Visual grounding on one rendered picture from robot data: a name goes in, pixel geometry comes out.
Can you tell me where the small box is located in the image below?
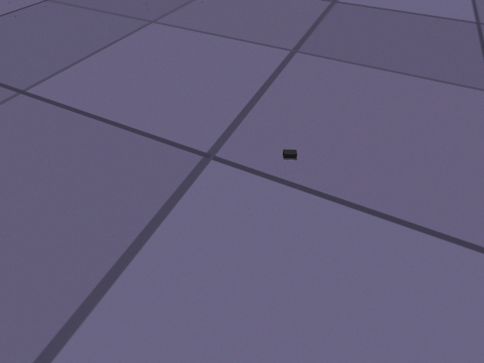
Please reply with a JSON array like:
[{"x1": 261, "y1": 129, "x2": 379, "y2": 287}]
[{"x1": 283, "y1": 150, "x2": 297, "y2": 158}]

